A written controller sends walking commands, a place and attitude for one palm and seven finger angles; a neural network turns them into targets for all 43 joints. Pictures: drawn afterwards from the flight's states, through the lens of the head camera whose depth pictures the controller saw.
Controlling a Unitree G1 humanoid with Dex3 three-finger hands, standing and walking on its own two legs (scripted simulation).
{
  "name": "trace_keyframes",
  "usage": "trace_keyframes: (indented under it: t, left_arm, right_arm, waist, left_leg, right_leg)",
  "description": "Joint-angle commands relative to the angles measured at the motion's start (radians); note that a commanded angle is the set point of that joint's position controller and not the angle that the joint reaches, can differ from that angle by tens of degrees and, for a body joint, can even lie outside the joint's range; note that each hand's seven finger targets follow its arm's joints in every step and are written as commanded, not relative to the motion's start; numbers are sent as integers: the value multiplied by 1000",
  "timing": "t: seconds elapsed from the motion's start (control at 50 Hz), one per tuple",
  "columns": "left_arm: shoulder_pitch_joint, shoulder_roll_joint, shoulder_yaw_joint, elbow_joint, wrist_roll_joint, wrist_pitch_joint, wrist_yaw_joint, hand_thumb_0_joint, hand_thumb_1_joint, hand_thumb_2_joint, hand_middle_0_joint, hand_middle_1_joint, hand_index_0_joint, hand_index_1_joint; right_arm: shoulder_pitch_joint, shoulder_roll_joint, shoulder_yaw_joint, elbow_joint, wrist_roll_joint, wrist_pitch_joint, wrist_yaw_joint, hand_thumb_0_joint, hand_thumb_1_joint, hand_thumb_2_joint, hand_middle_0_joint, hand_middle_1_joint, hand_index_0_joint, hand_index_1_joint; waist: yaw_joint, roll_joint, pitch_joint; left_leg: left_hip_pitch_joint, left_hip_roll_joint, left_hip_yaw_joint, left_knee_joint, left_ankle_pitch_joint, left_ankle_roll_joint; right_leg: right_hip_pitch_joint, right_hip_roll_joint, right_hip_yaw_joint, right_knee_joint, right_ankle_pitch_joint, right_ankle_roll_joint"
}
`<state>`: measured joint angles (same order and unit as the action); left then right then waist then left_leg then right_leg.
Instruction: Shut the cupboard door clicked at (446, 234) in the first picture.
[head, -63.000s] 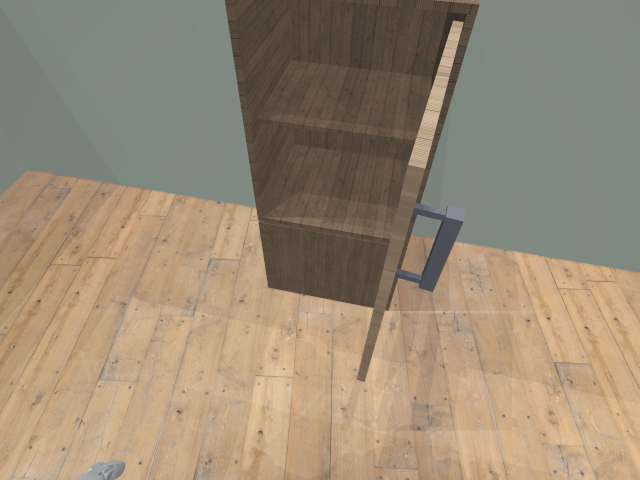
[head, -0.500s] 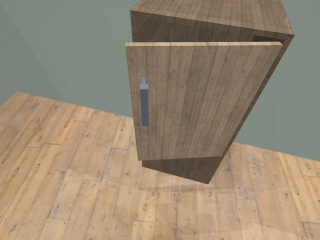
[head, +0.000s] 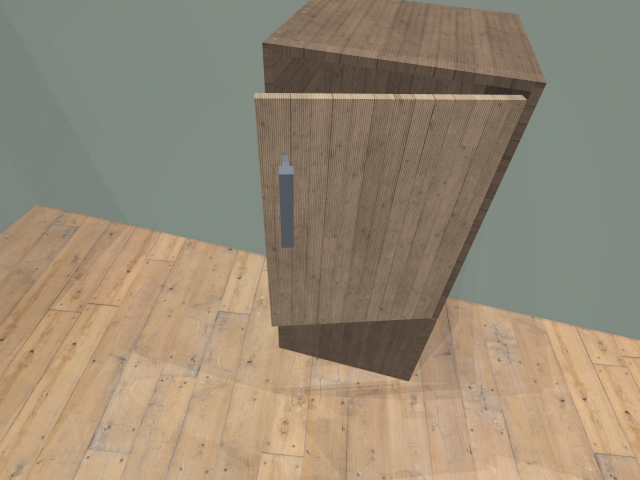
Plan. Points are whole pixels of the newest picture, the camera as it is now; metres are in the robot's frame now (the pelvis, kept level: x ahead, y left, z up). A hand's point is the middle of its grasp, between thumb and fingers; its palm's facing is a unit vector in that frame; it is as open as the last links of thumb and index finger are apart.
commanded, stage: come to a stop and stand still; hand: left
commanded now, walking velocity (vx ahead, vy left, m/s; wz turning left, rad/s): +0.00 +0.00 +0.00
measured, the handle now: (286, 202) +0.53 +0.08 +0.06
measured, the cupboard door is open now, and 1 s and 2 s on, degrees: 20 20 20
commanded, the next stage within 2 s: look again from close up in 0.34 s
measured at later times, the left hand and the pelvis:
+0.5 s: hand out of the picture -0.04 +0.17 -0.17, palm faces +0.03 -0.99 -0.15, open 7.4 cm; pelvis +0.00 +0.01 +0.01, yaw +0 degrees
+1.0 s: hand out of the picture +0.01 +0.18 -0.17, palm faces +0.00 -0.98 -0.17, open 7.4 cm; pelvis +0.02 +0.01 +0.01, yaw +0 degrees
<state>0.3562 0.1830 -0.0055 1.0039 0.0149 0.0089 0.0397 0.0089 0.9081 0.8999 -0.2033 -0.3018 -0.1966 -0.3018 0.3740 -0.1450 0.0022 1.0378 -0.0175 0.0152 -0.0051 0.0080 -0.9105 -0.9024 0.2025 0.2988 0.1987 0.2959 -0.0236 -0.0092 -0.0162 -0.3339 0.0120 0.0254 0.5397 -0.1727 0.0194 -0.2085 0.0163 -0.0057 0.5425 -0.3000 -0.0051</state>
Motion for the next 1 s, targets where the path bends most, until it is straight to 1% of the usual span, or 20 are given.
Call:
trace_keyframes:
  t: [0.0,0.06,0.08,0.18,0.26,0.3,0.36,0.4,0.5,0.58,0.64,0.66,0.7,0.74,0.78,0.84,0.92,0.94,0.96,0.98]
  left_arm:
    - [81,74,20,-32,3,-20,1,0,900,900,-200,-300,-200,-300]
    - [88,70,19,-18,3,-24,0,0,900,900,-200,-300,-200,-300]
    - [89,70,17,-14,4,-25,0,0,900,900,-200,-300,-200,-300]
    - [107,64,13,11,7,-26,0,0,900,900,-200,-300,-200,-300]
    - [118,56,11,29,7,-28,0,0,900,900,-200,-300,-200,-300]
    - [118,53,10,35,8,-28,1,0,900,900,-200,-300,-200,-300]
    - [122,53,9,43,8,-29,1,0,900,900,-200,-300,-200,-300]
    - [122,57,8,45,9,-31,1,0,900,900,-200,-300,-200,-300]
    - [114,62,7,47,6,-35,1,0,900,900,-200,-300,-200,-300]
    - [110,64,7,50,6,-35,2,0,900,900,-200,-300,-200,-300]
    - [102,65,7,52,5,-32,2,0,900,900,-200,-300,-200,-300]
    - [102,65,8,51,5,-33,2,0,900,900,-200,-300,-200,-300]
    - [97,69,7,49,6,-33,3,0,900,900,-200,-300,-200,-300]
    - [93,72,8,46,4,-34,2,0,900,900,-200,-300,-200,-300]
    - [91,70,7,45,4,-34,2,0,900,900,-200,-300,-200,-300]
    - [80,71,8,42,3,-32,2,0,900,900,-200,-300,-200,-300]
    - [80,70,8,41,3,-32,2,0,900,900,-200,-300,-200,-300]
    - [80,68,9,43,3,-33,2,0,900,900,-200,-300,-200,-300]
    - [75,69,8,43,2,-33,2,0,900,900,-200,-300,-200,-300]
    - [74,70,9,39,3,-33,3,0,900,900,-200,-300,-200,-300]
  right_arm:
    - [-10,-128,-29,-51,-1,-32,-14,0,-900,-900,200,300,200,300]
    - [-11,-126,-30,-38,2,-36,-15,0,-900,-900,200,300,200,300]
    - [-7,-122,-29,-34,3,-37,-15,0,-900,-900,200,300,200,300]
    - [-19,-125,-30,-18,6,-39,-16,0,-900,-900,200,300,200,300]
    - [-35,-128,-33,-13,7,-37,-16,0,-900,-900,200,300,200,300]
    - [-37,-126,-32,-7,8,-38,-16,0,-900,-900,200,300,200,300]
    - [-46,-128,-32,-4,9,-37,-16,0,-900,-900,200,300,200,300]
    - [-49,-126,-31,-2,9,-37,-15,0,-900,-900,200,300,200,300]
    - [-57,-129,-30,5,10,-41,-15,0,-900,-900,200,300,200,300]
    - [-62,-131,-28,12,10,-42,-15,0,-900,-900,200,300,200,300]
    - [-66,-132,-26,15,9,-41,-15,0,-900,-900,200,300,200,300]
    - [-62,-132,-26,15,9,-41,-15,0,-900,-900,200,300,200,300]
    - [-67,-132,-26,16,10,-41,-14,0,-900,-900,200,300,200,300]
    - [-65,-130,-26,17,10,-41,-14,0,-900,-900,200,300,200,300]
    - [-62,-126,-25,21,10,-40,-14,0,-900,-900,200,300,200,300]
    - [-62,-127,-25,27,9,-39,-14,0,-900,-900,200,300,200,300]
    - [-60,-123,-24,29,10,-39,-14,0,-900,-900,200,300,200,300]
    - [-59,-123,-25,29,9,-40,-14,0,-900,-900,200,300,200,300]
    - [-53,-125,-25,30,9,-42,-15,0,-900,-900,200,300,200,300]
    - [-53,-122,-24,34,10,-42,-15,0,-900,-900,200,300,200,300]
  waist:
    - [30,31,105]
    - [27,20,85]
    - [27,29,83]
    - [28,40,93]
    - [27,34,94]
    - [25,15,100]
    - [25,21,98]
    - [25,16,104]
    - [22,15,82]
    - [27,12,82]
    - [27,19,102]
    - [27,7,90]
    - [29,1,99]
    - [29,6,86]
    - [29,-11,94]
    - [27,11,101]
    - [29,13,87]
    - [28,0,77]
    - [25,4,65]
    - [28,2,69]
  left_leg:
    - [-35,89,-155,-205,-274,23]
    - [-4,91,-151,-206,-245,20]
    - [0,94,-151,-210,-236,22]
    - [8,99,-160,-237,-247,23]
    - [24,96,-155,-239,-250,19]
    - [28,96,-151,-238,-233,19]
    - [43,93,-152,-242,-231,17]
    - [46,91,-143,-234,-204,17]
    - [80,89,-129,-219,-142,14]
    - [86,94,-131,-226,-129,15]
    - [68,93,-133,-242,-151,13]
    - [74,94,-134,-242,-145,13]
    - [70,91,-128,-235,-131,13]
    - [84,88,-122,-229,-111,11]
    - [88,89,-117,-226,-104,11]
    - [81,88,-121,-238,-127,8]
    - [84,88,-121,-236,-114,9]
    - [97,89,-118,-230,-94,9]
    - [105,89,-119,-229,-80,9]
    - [104,91,-118,-225,-63,11]
  right_leg:
    - [-94,-71,94,-155,-116,-42]
    - [-93,-78,95,-162,-90,-40]
    - [-82,-78,89,-165,-68,-38]
    - [-75,-78,77,-168,-37,-33]
    - [-90,-83,85,-183,-45,-29]
    - [-90,-86,83,-188,-35,-28]
    - [-96,-89,85,-195,-41,-26]
    - [-92,-94,88,-202,-24,-27]
    - [-84,-100,93,-207,10,-27]
    - [-67,-99,88,-206,34,-25]
    - [-67,-101,88,-207,22,-24]
    - [-59,-99,88,-205,27,-24]
    - [-55,-103,88,-211,32,-24]
    - [-53,-106,90,-215,35,-25]
    - [-58,-105,90,-218,31,-25]
    - [-61,-105,88,-219,14,-24]
    - [-44,-104,88,-214,36,-24]
    - [-44,-105,87,-212,48,-24]
    - [-37,-104,87,-209,56,-24]
    - [-31,-103,85,-208,69,-24]
